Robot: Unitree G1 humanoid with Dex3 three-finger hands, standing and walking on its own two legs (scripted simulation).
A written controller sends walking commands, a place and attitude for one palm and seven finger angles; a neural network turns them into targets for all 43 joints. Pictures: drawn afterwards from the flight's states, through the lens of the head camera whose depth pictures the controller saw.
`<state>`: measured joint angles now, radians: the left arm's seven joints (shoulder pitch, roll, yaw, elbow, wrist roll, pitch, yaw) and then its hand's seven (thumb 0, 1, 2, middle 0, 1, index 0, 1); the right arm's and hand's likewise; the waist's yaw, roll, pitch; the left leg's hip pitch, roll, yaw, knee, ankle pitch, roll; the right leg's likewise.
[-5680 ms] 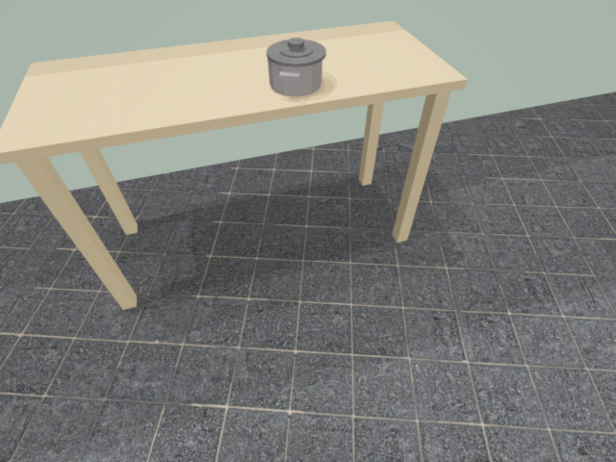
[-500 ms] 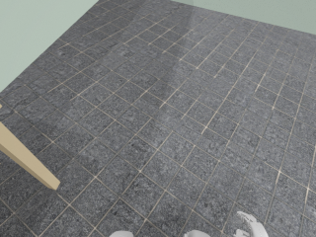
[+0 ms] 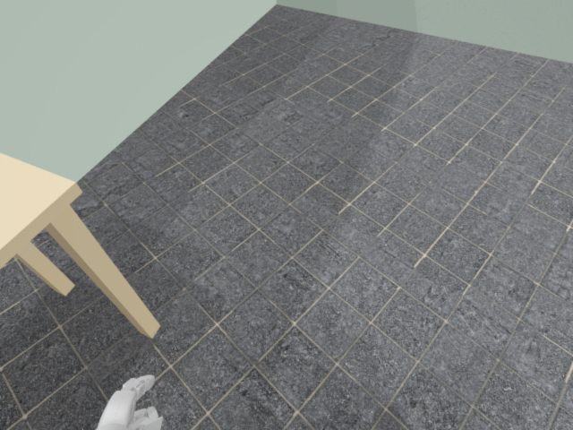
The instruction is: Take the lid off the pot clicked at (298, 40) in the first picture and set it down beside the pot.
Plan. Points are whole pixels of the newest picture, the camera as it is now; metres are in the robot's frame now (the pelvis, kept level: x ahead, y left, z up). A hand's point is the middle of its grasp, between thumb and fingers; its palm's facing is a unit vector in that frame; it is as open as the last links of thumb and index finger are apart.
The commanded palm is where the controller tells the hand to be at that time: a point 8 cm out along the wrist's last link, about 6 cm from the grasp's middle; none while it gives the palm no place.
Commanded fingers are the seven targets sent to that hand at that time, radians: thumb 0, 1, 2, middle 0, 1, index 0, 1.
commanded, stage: turn to face it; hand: left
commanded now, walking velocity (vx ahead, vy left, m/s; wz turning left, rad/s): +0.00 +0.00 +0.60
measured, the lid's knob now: out of the picture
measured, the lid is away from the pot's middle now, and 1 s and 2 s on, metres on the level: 0.01 0.01 0.01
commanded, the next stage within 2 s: take the last steps up to it in 1.78 s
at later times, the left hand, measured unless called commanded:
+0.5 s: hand out of the picture -0.05 +0.19 -0.17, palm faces +0.35 -0.90 -0.26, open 7.4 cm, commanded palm none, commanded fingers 0.00 0.90 0.90 -0.20 -0.30 -0.20 -0.30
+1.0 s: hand out of the picture -0.03 +0.29 -0.16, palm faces +0.59 -0.77 -0.24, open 7.4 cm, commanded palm none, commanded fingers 0.00 0.90 0.90 -0.20 -0.30 -0.20 -0.30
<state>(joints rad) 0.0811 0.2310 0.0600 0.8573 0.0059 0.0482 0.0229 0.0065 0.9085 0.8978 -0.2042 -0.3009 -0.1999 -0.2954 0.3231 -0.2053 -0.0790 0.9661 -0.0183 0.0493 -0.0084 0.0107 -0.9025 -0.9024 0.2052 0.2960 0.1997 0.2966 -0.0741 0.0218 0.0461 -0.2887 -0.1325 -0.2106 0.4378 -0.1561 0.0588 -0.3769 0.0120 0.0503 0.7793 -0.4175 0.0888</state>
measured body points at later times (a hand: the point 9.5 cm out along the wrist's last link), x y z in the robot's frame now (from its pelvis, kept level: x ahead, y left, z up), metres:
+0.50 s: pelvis -0.01 -0.01 -0.01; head +0.04 -0.01 +0.44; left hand -0.06 +0.23 -0.15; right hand +0.18 -0.25 -0.15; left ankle -0.06 +0.12 -0.70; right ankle -0.01 -0.14 -0.74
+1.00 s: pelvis -0.01 +0.04 +0.00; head +0.01 +0.08 +0.45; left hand -0.06 +0.33 -0.14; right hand +0.18 -0.13 -0.13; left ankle -0.05 +0.10 -0.74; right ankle +0.10 -0.10 -0.67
